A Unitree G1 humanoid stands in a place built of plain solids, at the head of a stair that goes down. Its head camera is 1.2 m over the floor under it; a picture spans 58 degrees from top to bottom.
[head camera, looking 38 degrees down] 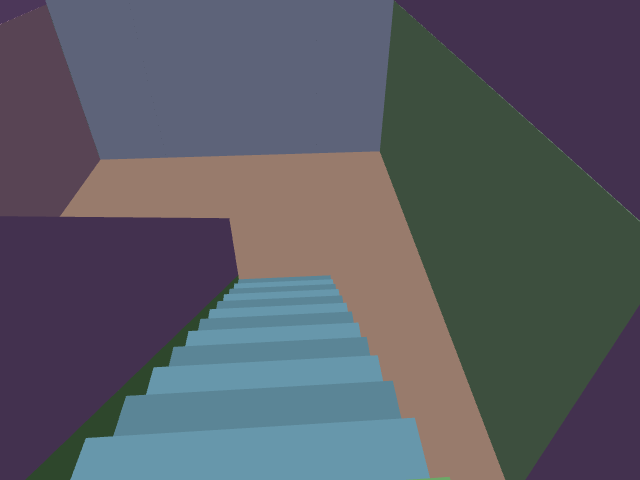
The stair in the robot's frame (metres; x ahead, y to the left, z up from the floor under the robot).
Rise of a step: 0.20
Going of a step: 0.28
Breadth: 1.11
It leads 4 degrees to the left of straight ahead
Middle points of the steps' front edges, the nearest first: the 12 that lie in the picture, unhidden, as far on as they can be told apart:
0.76 0.22 -0.19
1.04 0.24 -0.39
1.32 0.26 -0.59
1.60 0.28 -0.78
1.87 0.30 -0.98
2.15 0.32 -1.17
2.43 0.33 -1.37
2.71 0.35 -1.57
2.99 0.37 -1.76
3.26 0.39 -1.96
3.54 0.41 -2.16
3.82 0.42 -2.35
